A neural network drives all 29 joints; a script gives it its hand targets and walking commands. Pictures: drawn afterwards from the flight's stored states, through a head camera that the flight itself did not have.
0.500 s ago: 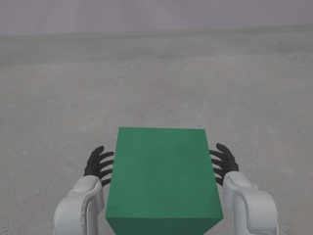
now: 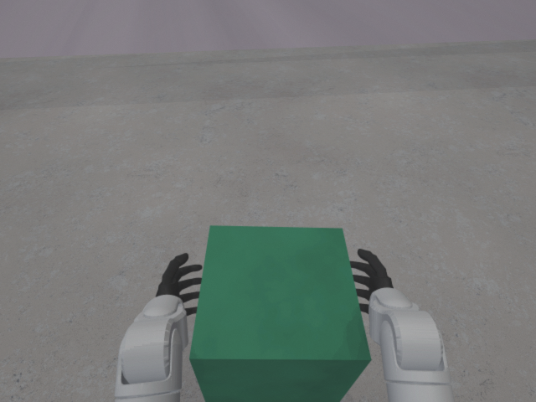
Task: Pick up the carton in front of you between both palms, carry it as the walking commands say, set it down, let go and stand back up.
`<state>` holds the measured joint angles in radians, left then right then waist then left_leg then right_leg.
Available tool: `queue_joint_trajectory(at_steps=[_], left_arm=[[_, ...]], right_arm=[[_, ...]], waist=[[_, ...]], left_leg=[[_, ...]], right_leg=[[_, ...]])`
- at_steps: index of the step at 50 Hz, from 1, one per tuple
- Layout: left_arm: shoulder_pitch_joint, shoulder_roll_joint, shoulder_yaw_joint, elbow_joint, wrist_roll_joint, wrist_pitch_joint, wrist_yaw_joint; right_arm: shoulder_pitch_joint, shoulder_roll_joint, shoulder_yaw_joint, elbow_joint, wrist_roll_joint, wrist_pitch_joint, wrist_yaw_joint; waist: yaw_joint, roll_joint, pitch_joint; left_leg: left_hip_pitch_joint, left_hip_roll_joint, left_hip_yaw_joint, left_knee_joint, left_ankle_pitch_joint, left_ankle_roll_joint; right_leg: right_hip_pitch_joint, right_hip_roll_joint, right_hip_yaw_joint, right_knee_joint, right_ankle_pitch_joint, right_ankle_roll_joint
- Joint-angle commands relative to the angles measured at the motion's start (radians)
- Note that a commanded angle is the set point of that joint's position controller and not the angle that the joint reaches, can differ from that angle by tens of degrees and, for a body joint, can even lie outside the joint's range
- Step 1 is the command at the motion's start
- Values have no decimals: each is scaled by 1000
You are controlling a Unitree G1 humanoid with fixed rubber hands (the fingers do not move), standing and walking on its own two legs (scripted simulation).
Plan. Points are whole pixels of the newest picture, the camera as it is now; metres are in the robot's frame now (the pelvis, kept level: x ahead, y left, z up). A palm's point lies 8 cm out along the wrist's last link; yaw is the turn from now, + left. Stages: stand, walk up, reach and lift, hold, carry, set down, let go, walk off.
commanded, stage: carry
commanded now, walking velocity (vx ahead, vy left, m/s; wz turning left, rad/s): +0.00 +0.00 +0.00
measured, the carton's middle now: (273, 322) +0.27 +0.00 -0.03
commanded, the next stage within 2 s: hold in 1.34 s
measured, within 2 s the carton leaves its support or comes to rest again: neither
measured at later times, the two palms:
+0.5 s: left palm (181, 305) +0.28 +0.14 +0.03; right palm (375, 298) +0.28 -0.15 +0.03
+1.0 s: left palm (189, 307) +0.27 +0.13 +0.03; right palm (385, 300) +0.27 -0.17 +0.03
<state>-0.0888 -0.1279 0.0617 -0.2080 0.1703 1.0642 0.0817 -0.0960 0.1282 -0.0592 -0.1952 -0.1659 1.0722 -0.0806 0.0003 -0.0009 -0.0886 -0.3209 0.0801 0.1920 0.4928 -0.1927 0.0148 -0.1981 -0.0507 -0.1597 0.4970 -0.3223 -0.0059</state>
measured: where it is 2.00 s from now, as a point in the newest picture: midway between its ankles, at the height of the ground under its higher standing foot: outside the picture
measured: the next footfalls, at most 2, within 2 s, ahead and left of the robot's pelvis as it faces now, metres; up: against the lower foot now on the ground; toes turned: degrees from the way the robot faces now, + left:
none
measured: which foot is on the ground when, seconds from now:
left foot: down 0.00-1.00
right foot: down 0.00-1.00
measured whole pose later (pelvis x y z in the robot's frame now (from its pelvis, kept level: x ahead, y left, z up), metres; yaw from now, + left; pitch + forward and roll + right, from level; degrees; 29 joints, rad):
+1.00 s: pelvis -0.01 -0.02 +0.00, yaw +0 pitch +1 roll +0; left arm -0.19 -0.14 0.15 0.14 0.23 0.75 0.06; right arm -0.20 0.14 -0.14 0.15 -0.23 0.75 -0.06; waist 0.00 0.00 -0.07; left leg -0.35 0.10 0.18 0.51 -0.17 -0.01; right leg -0.24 -0.03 -0.17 0.54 -0.33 -0.03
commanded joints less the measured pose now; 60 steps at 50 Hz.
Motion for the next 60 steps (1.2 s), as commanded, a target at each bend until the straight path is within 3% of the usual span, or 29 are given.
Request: queue_joint_trajectory(at_steps=[1,13,18,24,28,37,60], left_arm=[[-436,-847,-567,-31,-286,-90,-217],[-545,-865,-444,256,-194,-362,-270],[-605,-909,-465,292,-201,-439,-290],[-578,-948,-535,231,-235,-405,-289],[-530,-922,-509,240,-219,-368,-284],[-578,-924,-497,239,-221,-372,-285],[-590,-936,-494,250,-224,-371,-292]], right_arm=[[-442,842,567,-61,287,-102,212],[-553,861,447,240,196,-372,272],[-594,907,467,291,194,-448,291],[-559,945,530,226,227,-414,286],[-512,921,503,233,209,-375,281],[-559,931,501,239,215,-377,284],[-557,948,497,259,212,-375,289]], waist=[[-1,4,-208],[-1,7,-236],[-1,11,-269],[0,8,-301],[0,1,-292],[-1,1,-251],[0,-2,-261]], left_leg=[[146,99,-112,-54,171,3],[143,101,-115,-50,174,-1],[155,102,-111,-38,202,-1],[167,104,-106,-15,255,-1],[162,104,-104,-7,264,-2],[139,101,-105,-24,198,-10],[141,101,-96,-19,189,-18]], right_leg=[[-20,-109,97,-95,154,-10],[-19,-105,100,-84,157,-15],[-3,-104,100,-68,194,-17],[14,-105,97,-42,272,-16],[8,-108,95,-36,299,-14],[-14,-110,102,-62,237,-20],[-15,-110,104,-62,259,-28]])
